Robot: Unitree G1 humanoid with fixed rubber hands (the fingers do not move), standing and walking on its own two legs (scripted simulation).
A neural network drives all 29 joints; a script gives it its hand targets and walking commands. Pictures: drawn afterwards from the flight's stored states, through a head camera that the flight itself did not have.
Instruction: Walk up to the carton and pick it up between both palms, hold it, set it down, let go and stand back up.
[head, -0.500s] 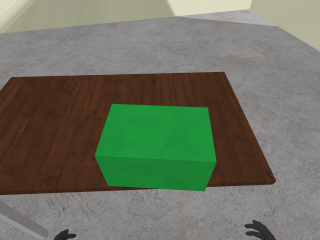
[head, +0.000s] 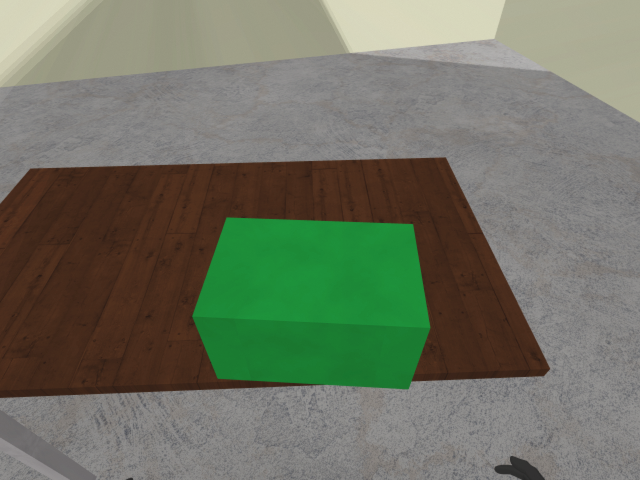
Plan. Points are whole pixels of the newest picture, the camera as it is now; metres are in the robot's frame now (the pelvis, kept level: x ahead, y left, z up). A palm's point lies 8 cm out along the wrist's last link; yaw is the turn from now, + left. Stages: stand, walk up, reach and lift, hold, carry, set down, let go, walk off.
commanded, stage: stand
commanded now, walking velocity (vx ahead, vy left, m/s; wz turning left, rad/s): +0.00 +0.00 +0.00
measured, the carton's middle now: (315, 301) +0.39 +0.01 +0.00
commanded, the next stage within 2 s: none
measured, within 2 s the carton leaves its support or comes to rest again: neither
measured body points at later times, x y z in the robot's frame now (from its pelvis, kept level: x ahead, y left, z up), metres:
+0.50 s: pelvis +0.00 +0.00 +0.00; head -0.01 +0.00 +0.45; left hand +0.12 +0.28 -0.10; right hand +0.13 -0.27 -0.10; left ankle -0.01 +0.11 -0.74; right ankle -0.03 -0.13 -0.74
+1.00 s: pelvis -0.01 +0.00 +0.00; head -0.03 +0.00 +0.45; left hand +0.09 +0.28 -0.11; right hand +0.11 -0.27 -0.10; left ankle -0.01 +0.11 -0.74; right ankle -0.03 -0.13 -0.74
